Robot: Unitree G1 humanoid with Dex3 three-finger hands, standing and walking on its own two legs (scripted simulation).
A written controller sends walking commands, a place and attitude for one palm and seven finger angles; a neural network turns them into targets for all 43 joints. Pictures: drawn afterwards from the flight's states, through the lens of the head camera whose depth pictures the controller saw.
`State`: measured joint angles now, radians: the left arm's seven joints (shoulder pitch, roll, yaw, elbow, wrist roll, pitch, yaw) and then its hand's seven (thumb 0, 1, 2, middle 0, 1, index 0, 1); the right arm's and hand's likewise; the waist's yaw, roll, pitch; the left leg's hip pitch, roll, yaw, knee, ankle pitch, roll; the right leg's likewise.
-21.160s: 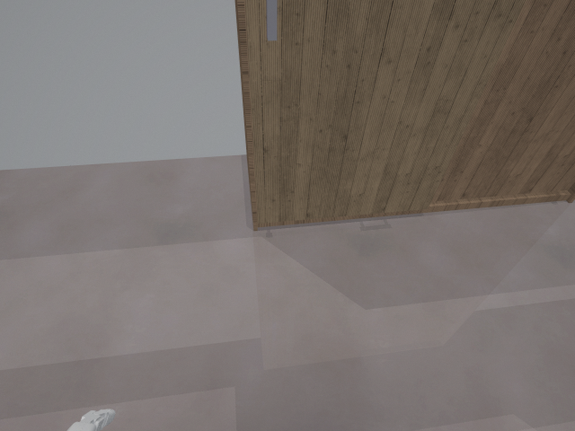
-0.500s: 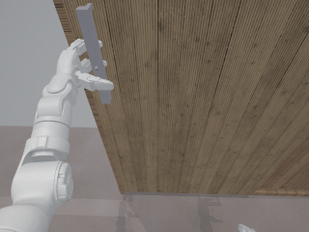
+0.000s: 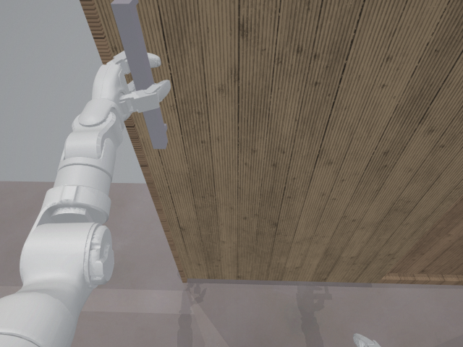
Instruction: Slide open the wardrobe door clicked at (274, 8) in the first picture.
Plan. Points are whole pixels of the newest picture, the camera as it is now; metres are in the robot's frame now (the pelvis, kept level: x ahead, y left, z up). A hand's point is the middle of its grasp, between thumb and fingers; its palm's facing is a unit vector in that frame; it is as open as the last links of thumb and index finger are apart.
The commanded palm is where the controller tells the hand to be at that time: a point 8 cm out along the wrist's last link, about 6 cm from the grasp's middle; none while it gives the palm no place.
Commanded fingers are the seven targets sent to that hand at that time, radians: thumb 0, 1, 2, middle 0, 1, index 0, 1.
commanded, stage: grip the handle and tug to test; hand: left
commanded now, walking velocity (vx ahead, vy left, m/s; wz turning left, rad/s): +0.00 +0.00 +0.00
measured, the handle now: (148, 81) +0.50 +0.16 +0.23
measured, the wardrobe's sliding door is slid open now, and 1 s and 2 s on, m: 0.00 0.00 0.07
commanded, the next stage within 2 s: tug the door sideways, standing still in 0.84 s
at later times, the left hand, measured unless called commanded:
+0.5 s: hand (156, 93) +0.46 +0.13 +0.23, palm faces -0.01 -1.00 +0.00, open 5.5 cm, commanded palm +0.42 +0.19 +0.23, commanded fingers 0.00 0.90 0.90 -0.45 -1.40 -0.45 -1.40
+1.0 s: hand (156, 96) +0.45 +0.13 +0.23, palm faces -0.02 -1.00 -0.02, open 5.9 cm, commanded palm +0.42 +0.18 +0.23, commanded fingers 0.00 0.90 0.90 -0.45 -1.40 -0.45 -1.40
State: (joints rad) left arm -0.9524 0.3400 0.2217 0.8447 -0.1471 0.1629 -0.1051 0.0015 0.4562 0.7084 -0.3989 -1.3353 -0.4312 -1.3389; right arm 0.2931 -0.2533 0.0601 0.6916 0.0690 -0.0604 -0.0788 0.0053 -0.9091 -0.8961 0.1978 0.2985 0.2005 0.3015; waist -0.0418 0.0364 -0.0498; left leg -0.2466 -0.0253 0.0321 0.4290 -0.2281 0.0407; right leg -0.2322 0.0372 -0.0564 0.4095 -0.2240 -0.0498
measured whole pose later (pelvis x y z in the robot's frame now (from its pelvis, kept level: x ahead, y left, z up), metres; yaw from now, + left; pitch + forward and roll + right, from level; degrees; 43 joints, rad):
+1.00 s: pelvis +0.06 -0.01 +0.00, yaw -7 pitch +3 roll +1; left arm -0.43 0.33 0.34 0.09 -0.22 0.41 -0.12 -0.01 0.74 0.76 -0.36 -1.40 -0.28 -1.40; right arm 0.18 -0.26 0.05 0.57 0.08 0.03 -0.04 0.01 -0.91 -0.90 0.20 0.30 0.20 0.30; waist -0.01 0.04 -0.10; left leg -0.12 -0.02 0.05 0.39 -0.26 0.02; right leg -0.14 0.06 0.04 0.37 -0.27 -0.06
